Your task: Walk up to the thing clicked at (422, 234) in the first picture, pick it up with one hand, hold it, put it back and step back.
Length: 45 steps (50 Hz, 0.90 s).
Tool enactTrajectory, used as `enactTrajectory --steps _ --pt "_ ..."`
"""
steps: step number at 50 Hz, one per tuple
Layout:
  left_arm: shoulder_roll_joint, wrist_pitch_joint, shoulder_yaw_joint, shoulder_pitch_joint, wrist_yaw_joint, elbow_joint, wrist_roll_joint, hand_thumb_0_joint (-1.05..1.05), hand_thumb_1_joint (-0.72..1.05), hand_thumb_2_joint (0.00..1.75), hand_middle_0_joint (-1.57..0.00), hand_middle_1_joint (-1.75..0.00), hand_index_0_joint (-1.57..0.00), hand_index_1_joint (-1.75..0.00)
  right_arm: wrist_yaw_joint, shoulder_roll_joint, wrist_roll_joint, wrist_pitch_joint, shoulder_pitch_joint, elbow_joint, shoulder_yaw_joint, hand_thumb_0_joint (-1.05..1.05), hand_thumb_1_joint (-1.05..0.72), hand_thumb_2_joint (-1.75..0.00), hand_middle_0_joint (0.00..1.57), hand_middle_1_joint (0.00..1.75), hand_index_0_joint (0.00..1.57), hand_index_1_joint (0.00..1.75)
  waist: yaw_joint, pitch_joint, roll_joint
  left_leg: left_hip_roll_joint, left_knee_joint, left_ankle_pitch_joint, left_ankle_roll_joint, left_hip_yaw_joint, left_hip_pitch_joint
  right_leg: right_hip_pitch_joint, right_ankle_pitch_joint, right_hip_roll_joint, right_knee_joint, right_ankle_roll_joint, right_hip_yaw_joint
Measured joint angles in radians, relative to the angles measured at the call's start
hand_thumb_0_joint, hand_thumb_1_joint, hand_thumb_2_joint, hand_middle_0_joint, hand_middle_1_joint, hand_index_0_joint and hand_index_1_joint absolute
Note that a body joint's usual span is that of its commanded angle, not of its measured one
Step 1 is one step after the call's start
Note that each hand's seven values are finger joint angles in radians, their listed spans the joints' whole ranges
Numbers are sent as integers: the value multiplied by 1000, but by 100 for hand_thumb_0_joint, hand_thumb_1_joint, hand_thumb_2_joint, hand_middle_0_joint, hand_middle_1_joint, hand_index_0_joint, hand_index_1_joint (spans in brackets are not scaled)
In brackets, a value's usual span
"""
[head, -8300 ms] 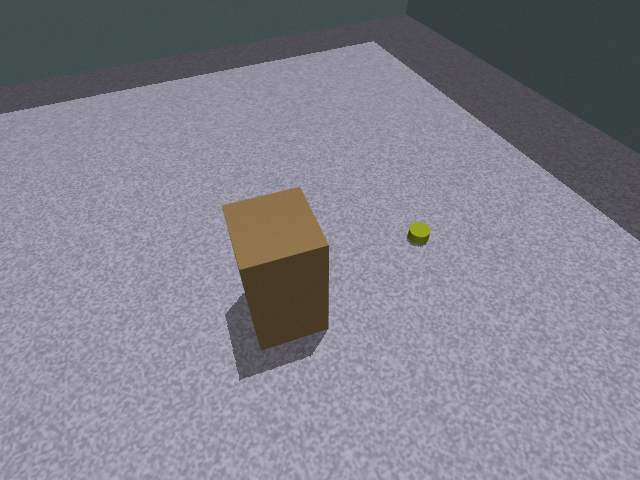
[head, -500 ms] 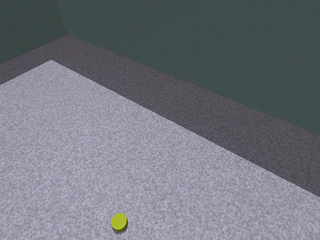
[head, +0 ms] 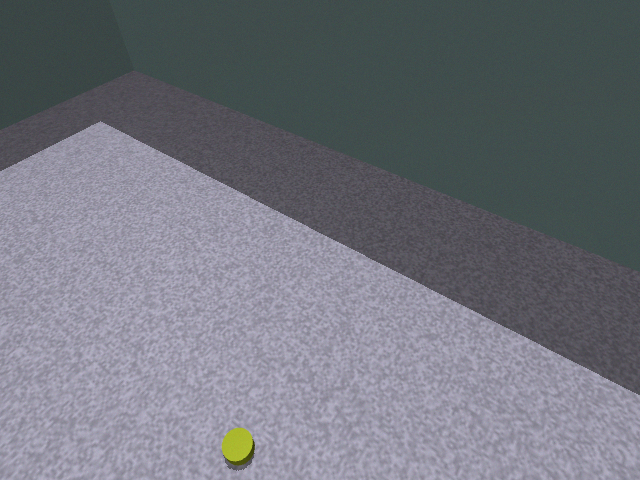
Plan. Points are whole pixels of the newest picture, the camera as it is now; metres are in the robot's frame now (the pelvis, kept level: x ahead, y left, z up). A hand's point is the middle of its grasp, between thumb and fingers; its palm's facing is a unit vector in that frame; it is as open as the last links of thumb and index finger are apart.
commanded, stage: rise first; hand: left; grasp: from above
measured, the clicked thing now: (238, 446) +0.38 +0.26 -0.76
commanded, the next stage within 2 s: none
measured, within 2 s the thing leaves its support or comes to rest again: neither
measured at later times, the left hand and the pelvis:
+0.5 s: hand out of the picture +0.13 +0.26 -0.20, palm faces -0.08 -0.91 -0.42, open 12.7 cm; pelvis -0.02 +0.01 -0.05, yaw -1 degrees
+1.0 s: hand out of the picture +0.12 +0.29 -0.30, palm faces -0.29 -0.77 -0.57, open 14.2 cm; pelvis -0.04 +0.02 -0.15, yaw -1 degrees
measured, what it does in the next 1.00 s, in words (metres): lowers itself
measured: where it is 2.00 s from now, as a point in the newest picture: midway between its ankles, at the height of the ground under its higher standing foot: outside the picture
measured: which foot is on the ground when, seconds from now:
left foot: down 0.00-1.00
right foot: down 0.00-1.00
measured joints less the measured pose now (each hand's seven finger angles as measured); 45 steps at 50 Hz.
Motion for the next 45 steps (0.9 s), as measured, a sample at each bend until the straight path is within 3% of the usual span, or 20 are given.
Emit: enactTrajectory --steps 3,5,7,11,15,21,28,35,45 --pt "0 1 0 -2 0 0 0 1 90 90 -21 -30 -20 -30 0 0 0 0 1 0 0 0 -91 -90 21 30 20 30 0 0 0 -1 -1 1 0 0 0 0 0 -1 0 0 0" --pt "-11 -3 13 -1 11 -51 -20 1 88 91 -21 -31 -20 -32 -17 3 31 -4 34 -84 -1 0 -92 -90 21 30 20 30 -5 -7 3 -3 38 -11 3 -6 -49 -47 -13 -4 39 0 -5" --pt "-28 -16 46 -50 10 -56 -14 1 83 92 -20 -35 -19 -36 -31 15 49 -21 58 -163 -7 0 -92 -91 20 30 20 29 -5 1 6 -4 83 -23 6 -11 -104 -100 -28 -6 84 -1 -9" --pt "-21 -13 109 -163 -16 -25 54 1 66 94 -17 -51 -16 -53 -31 59 42 -29 77 -266 -24 0 -92 -91 20 30 20 29 -12 -12 -5 0 198 -60 4 -10 -245 -244 -66 -6 204 -4 -4" --pt "-17 7 147 -167 -15 -93 112 1 43 95 -12 -73 -12 -73 -20 96 37 -26 111 -347 -36 0 -93 -91 20 30 20 29 -21 -38 -14 4 295 -103 5 1 -340 -346 -106 -6 304 -4 11" --pt "-32 87 151 -105 9 -202 154 1 2 98 -7 -95 -9 -94 -10 111 39 -21 148 -428 -37 1 -92 -90 21 30 20 29 -35 -79 -3 6 414 -161 11 5 -447 -449 -156 -7 411 2 18" --pt "-45 106 158 -24 19 -349 200 0 -35 99 -7 -104 -8 -104 -12 105 27 -55 141 -490 -51 1 -90 -90 21 30 20 29 -28 -120 -3 7 631 -258 18 -1 -633 -627 -250 -12 617 9 21" --pt "-51 141 141 63 23 -520 252 0 -50 100 -7 -105 -7 -106 -17 108 22 -80 98 -536 -55 1 -89 -90 20 30 20 29 -22 -146 -3 11 787 -324 21 -12 -779 -763 -310 -10 760 13 16" --pt "-35 169 118 126 36 -662 320 0 -54 99 -8 -106 -7 -107 -8 118 15 -125 50 -586 -40 1 -89 -90 21 30 20 29 -19 -187 0 11 962 -383 24 -29 -976 -948 -371 -13 926 16 7"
